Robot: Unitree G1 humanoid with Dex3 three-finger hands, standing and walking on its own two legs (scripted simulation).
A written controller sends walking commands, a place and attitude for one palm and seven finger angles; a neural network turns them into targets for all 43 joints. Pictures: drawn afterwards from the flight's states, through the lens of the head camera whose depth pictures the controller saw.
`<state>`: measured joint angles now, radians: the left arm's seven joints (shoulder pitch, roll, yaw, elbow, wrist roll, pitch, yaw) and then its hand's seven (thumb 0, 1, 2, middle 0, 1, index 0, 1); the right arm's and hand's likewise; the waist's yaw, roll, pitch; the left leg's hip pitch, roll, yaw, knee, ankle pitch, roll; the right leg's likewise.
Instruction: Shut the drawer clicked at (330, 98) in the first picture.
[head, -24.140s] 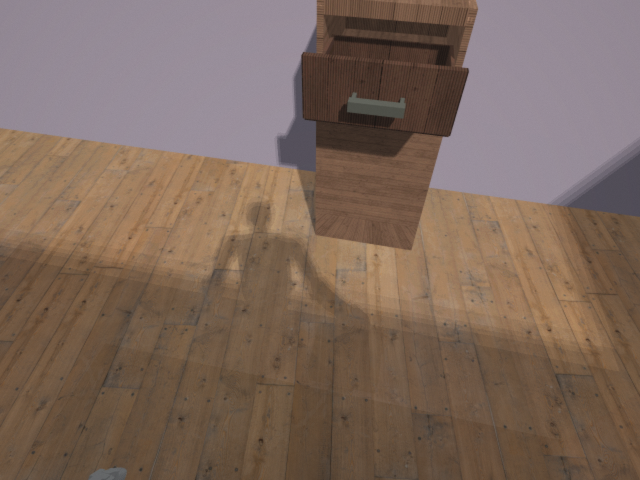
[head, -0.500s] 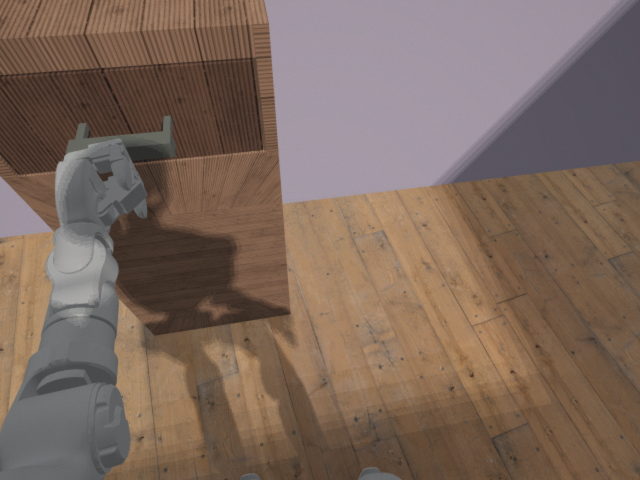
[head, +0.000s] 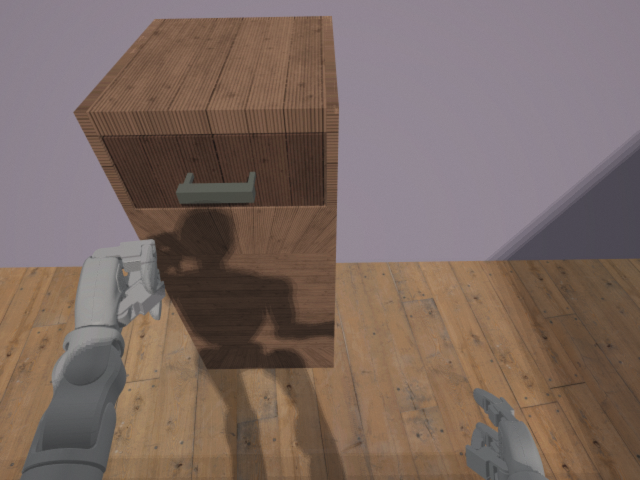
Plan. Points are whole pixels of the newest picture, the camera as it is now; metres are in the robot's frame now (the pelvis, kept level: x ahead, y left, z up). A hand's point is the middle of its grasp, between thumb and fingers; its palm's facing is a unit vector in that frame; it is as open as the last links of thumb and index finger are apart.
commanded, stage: draw the hand back to the body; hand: left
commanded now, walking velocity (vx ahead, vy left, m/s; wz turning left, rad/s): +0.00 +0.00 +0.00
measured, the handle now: (218, 185) +0.58 +0.23 +0.04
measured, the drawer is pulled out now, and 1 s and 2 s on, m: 0.00 0.00 0.00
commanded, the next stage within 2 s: step back with the hand held close in 0.66 s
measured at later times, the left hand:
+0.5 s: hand (66, 360) +0.19 +0.24 +0.16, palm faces +0.38 -0.84 -0.40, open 3.2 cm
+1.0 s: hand (56, 351) +0.19 +0.25 +0.16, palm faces +0.34 -0.82 -0.46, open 3.2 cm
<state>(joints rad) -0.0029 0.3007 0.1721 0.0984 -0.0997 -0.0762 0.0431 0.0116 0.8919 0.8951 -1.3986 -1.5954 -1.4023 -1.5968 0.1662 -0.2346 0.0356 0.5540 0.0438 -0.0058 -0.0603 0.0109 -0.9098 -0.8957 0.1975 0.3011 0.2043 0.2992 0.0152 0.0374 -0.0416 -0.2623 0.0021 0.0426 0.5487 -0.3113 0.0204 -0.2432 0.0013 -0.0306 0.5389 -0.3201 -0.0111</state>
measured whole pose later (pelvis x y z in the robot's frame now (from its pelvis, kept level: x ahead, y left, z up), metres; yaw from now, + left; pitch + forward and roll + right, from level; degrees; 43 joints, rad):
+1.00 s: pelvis -0.01 +0.01 +0.01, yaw -2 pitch -1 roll -1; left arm 0.55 0.35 0.35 -0.46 -0.05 -0.18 0.10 0.01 0.89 0.89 -1.40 -1.59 -1.40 -1.60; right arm 0.17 -0.23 0.00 0.56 0.00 -0.02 -0.04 0.01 -0.91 -0.90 0.20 0.30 0.21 0.30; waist 0.01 0.06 0.02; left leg -0.18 0.00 0.07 0.44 -0.25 0.04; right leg -0.16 0.01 0.00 0.40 -0.22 0.01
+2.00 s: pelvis -0.18 +0.02 -0.01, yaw -2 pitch +3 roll -4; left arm 0.60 0.39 0.35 -0.60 -0.03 -0.30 0.11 0.01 0.88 0.89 -1.40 -1.59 -1.41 -1.60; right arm 0.15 -0.19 0.00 0.63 -0.01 -0.10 -0.05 0.01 -0.91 -0.90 0.20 0.30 0.21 0.30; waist 0.02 0.03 0.06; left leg -0.52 0.06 0.05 0.43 0.04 0.04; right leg -0.12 0.10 0.01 0.45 -0.37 -0.01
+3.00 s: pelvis -0.27 +0.05 -0.01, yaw +2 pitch -1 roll -1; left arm 0.47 0.32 0.24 -0.30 0.02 -0.16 0.08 0.00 0.89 0.90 -1.40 -1.59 -1.40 -1.59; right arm 0.25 -0.28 -0.04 0.70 -0.02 -0.08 -0.01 0.01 -0.91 -0.90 0.20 0.30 0.20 0.30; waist -0.01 0.00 -0.01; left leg -0.34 0.01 0.03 0.61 -0.25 0.03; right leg -0.33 -0.01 -0.08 0.67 -0.37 -0.01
